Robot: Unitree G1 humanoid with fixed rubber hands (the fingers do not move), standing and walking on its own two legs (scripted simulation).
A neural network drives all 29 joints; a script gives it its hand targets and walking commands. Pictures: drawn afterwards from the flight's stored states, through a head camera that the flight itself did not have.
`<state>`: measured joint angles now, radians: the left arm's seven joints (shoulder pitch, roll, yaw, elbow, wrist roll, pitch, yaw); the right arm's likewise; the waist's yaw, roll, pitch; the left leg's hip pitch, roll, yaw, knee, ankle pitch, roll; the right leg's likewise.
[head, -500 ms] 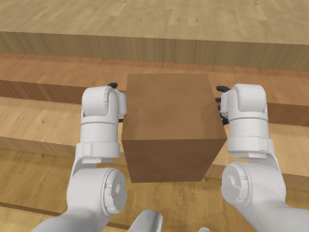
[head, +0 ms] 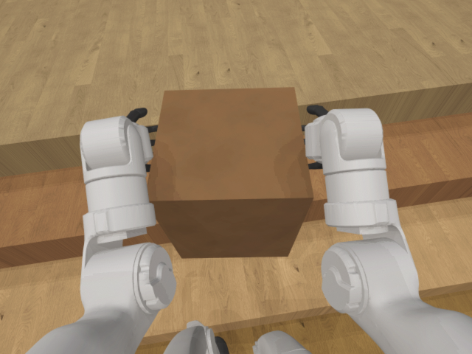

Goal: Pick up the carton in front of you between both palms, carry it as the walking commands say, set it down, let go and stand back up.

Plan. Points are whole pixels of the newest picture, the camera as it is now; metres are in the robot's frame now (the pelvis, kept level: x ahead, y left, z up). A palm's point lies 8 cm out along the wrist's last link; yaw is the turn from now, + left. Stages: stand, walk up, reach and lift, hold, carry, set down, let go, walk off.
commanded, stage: carry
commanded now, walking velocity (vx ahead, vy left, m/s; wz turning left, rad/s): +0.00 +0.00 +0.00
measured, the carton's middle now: (232, 181) +0.40 -0.03 +0.04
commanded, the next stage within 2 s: none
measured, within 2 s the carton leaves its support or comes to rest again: neither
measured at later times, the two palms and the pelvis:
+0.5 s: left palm (99, 93) +0.46 +0.13 +0.22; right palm (300, 75) +0.46 -0.15 +0.21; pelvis +0.10 -0.02 +0.07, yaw +1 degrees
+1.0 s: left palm (104, 106) +0.44 +0.13 +0.21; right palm (306, 82) +0.44 -0.15 +0.21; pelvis +0.08 -0.02 +0.07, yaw +0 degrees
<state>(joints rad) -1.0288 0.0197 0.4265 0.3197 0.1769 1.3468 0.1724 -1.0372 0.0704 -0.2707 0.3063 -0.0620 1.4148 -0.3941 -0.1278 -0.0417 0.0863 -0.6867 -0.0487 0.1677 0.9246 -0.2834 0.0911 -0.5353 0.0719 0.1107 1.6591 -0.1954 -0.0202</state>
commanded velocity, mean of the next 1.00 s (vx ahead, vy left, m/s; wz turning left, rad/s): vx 0.00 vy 0.00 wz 0.00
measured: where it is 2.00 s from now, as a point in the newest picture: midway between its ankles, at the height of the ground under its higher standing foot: outside the picture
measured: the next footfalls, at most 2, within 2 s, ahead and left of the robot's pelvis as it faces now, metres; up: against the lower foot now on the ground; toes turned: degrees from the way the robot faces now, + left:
right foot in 0.22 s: +0.14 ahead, -0.11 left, +0.00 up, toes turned -4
